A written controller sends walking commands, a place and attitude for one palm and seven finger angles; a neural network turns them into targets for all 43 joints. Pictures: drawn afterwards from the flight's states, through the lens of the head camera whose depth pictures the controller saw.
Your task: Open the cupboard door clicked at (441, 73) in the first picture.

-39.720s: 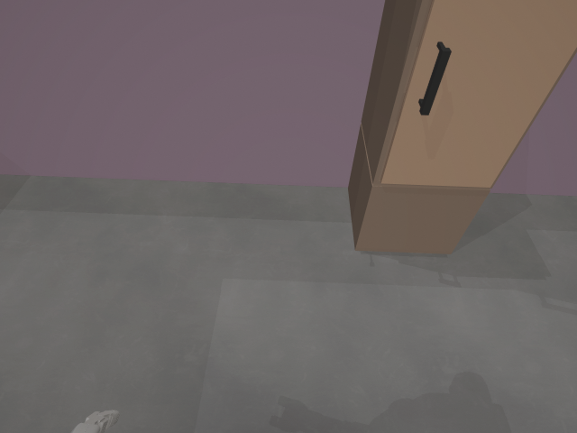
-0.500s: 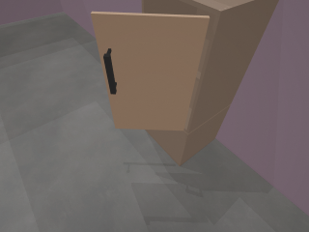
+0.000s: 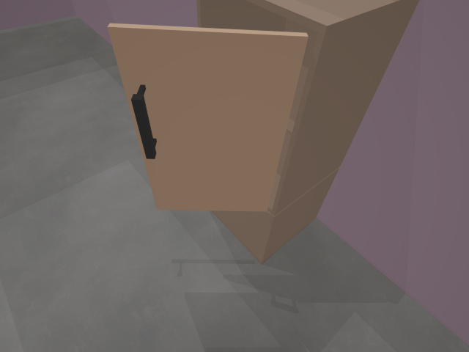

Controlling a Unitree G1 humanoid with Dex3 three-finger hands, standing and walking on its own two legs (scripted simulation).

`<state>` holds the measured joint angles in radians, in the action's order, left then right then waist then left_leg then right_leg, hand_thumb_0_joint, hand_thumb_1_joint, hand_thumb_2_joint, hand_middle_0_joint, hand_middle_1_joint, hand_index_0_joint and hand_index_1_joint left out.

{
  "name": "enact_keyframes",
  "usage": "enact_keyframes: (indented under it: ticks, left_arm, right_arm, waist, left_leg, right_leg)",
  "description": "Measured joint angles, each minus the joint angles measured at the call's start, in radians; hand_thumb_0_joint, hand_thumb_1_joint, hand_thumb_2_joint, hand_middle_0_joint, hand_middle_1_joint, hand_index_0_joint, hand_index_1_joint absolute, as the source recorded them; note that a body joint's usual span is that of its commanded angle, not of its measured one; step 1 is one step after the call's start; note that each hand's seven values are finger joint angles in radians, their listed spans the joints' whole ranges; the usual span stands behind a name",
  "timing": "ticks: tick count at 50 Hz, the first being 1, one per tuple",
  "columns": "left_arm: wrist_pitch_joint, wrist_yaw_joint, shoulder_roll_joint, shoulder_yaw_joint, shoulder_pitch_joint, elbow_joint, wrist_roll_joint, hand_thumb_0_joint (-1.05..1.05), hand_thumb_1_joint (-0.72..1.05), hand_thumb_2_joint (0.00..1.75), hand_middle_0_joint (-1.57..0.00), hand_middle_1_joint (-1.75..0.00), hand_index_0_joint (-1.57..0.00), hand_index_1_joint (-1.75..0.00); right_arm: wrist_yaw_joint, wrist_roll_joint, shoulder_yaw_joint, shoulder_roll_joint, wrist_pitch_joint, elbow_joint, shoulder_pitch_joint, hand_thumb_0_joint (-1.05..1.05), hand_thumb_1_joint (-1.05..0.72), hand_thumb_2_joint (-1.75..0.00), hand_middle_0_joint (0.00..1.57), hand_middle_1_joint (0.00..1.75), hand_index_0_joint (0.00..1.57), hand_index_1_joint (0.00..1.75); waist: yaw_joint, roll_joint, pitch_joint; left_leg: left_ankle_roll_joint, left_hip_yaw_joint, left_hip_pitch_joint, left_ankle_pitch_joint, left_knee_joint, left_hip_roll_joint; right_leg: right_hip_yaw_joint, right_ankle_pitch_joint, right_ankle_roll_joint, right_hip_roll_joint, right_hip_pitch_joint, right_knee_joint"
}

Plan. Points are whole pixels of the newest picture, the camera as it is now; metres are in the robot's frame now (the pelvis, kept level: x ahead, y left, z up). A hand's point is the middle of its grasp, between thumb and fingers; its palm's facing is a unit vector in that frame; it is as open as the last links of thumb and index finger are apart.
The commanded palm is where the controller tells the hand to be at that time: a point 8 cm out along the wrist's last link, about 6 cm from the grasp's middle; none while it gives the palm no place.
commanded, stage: come to a stop and stand still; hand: left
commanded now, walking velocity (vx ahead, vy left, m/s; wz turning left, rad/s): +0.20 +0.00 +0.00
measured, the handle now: (146, 123) +0.57 +0.24 +0.05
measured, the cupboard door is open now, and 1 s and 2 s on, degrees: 50 50 50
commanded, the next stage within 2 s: look again from close up in 1.36 s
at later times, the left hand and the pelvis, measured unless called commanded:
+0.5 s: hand out of the picture +0.14 +0.15 -0.16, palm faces +0.08 -0.98 -0.21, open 7.2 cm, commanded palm none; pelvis +0.05 -0.03 +0.00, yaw +3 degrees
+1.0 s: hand out of the picture -0.03 +0.17 -0.16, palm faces +0.07 -0.98 -0.18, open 7.4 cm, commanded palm none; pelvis +0.01 +0.01 +0.01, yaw +1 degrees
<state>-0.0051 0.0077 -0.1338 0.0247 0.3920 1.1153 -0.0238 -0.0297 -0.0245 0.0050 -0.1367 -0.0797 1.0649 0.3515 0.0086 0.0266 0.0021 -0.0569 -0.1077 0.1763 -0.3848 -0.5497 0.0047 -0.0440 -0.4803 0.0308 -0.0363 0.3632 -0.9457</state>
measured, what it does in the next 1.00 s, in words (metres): steps on the spot: right foot, then left foot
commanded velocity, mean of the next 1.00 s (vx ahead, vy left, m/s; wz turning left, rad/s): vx -0.05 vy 0.05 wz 0.00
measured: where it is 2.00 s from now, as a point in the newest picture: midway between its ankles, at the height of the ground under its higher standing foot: outside the picture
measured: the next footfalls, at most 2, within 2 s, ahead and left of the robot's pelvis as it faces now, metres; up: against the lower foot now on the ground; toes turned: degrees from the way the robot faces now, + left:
right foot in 0.24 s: +0.17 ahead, -0.13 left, +0.00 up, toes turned -5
left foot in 0.62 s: +0.08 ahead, +0.11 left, +0.00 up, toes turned +3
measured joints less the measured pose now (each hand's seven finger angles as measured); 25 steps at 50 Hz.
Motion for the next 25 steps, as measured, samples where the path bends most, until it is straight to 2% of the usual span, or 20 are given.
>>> enact_keyframes:
  ticks: [2, 4, 9, 11, 12, 15, 18, 21, 25]
  left_arm:
    - [-0.002, -0.005, -0.006, 0.005, -0.041, -0.012, 0.002, 0.00, 0.91, 0.90, -0.20, -0.30, -0.19, -0.30]
    - [0.000, -0.004, -0.015, 0.009, -0.090, -0.033, -0.002, 0.01, 0.92, 0.90, -0.20, -0.30, -0.19, -0.30]
    - [-0.011, -0.011, -0.047, 0.023, -0.191, -0.092, 0.006, 0.02, 0.95, 0.90, -0.20, -0.30, -0.19, -0.30]
    - [-0.030, -0.008, -0.053, 0.020, -0.215, -0.115, 0.007, 0.02, 0.94, 0.90, -0.19, -0.30, -0.19, -0.30]
    - [-0.044, -0.003, -0.058, 0.018, -0.222, -0.124, 0.006, 0.02, 0.94, 0.90, -0.19, -0.30, -0.19, -0.30]
    - [-0.049, 0.011, -0.039, 0.011, -0.252, -0.132, 0.010, 0.01, 0.93, 0.90, -0.19, -0.30, -0.19, -0.30]
    - [-0.033, 0.024, -0.023, 0.004, -0.267, -0.144, 0.009, 0.00, 0.92, 0.90, -0.19, -0.30, -0.19, -0.30]
    - [-0.013, 0.027, -0.010, 0.005, -0.271, -0.151, 0.007, 0.00, 0.92, 0.90, -0.20, -0.30, -0.20, -0.30]
    - [0.006, 0.026, -0.029, 0.019, -0.266, -0.166, 0.000, -0.01, 0.93, 0.90, -0.20, -0.30, -0.20, -0.30]
  right_arm:
    - [-0.003, -0.002, -0.004, 0.012, -0.006, 0.004, 0.017, 0.00, -0.91, -0.90, 0.20, 0.29, 0.20, 0.30]
    - [-0.004, -0.004, -0.009, 0.022, -0.006, 0.016, 0.034, 0.00, -0.91, -0.90, 0.20, 0.29, 0.20, 0.30]
    - [-0.004, -0.003, -0.011, 0.029, 0.015, 0.055, 0.065, 0.00, -0.91, -0.90, 0.20, 0.29, 0.20, 0.30]
    - [-0.004, 0.004, -0.010, 0.028, 0.025, 0.068, 0.082, 0.00, -0.90, -0.90, 0.20, 0.29, 0.20, 0.30]
    - [-0.002, 0.010, -0.010, 0.029, 0.031, 0.074, 0.091, 0.00, -0.90, -0.90, 0.20, 0.29, 0.20, 0.30]
    - [-0.009, 0.024, 0.009, 0.008, 0.064, 0.073, 0.061, 0.00, -0.90, -0.90, 0.20, 0.29, 0.21, 0.30]
    - [-0.013, 0.025, 0.025, -0.009, 0.096, 0.050, -0.005, 0.01, -0.91, -0.90, 0.20, 0.29, 0.20, 0.30]
    - [-0.003, 0.021, 0.038, -0.024, 0.112, 0.010, -0.076, 0.00, -0.91, -0.90, 0.20, 0.29, 0.20, 0.30]
    - [0.009, 0.014, 0.049, -0.039, 0.117, -0.043, -0.146, 0.00, -0.91, -0.90, 0.20, 0.29, 0.20, 0.30]
  waist:
    - [0.012, -0.006, 0.015]
    - [0.015, -0.013, 0.032]
    - [0.020, -0.041, 0.076]
    - [0.020, -0.044, 0.086]
    - [0.018, -0.036, 0.083]
    - [0.029, -0.060, 0.093]
    - [0.028, -0.044, 0.098]
    - [0.021, -0.021, 0.096]
    - [-0.002, 0.006, 0.082]
  left_leg:
    - [0.003, 0.005, -0.034, 0.020, 0.054, -0.002]
    - [0.010, 0.010, -0.067, 0.040, 0.110, -0.003]
    - [0.037, 0.016, -0.123, 0.034, 0.156, -0.012]
    - [0.051, 0.021, -0.122, -0.011, 0.100, -0.012]
    - [0.055, 0.023, -0.102, -0.041, 0.036, -0.008]
    - [0.058, 0.075, 0.020, -0.171, -0.270, -0.010]
    - [0.072, 0.073, 0.140, -0.191, -0.462, -0.006]
    - [0.088, 0.069, 0.226, -0.132, -0.502, -0.012]
    - [0.098, 0.064, 0.262, -0.069, -0.436, -0.018]
  right_leg:
    - [-0.025, 0.013, 0.001, -0.005, 0.063, -0.070]
    - [-0.042, 0.056, -0.001, -0.013, 0.107, -0.049]
    - [-0.063, 0.190, 0.001, -0.016, 0.108, 0.209]
    - [-0.064, 0.330, -0.003, -0.013, 0.050, 0.348]
    - [-0.059, 0.376, 0.004, -0.020, 0.029, 0.371]
    - [-0.087, 0.247, 0.020, -0.016, 0.019, 0.311]
    - [-0.091, 0.245, 0.015, -0.025, 0.000, 0.335]
    - [-0.088, 0.278, 0.018, -0.030, -0.006, 0.376]
    - [-0.081, 0.311, 0.011, -0.035, 0.004, 0.405]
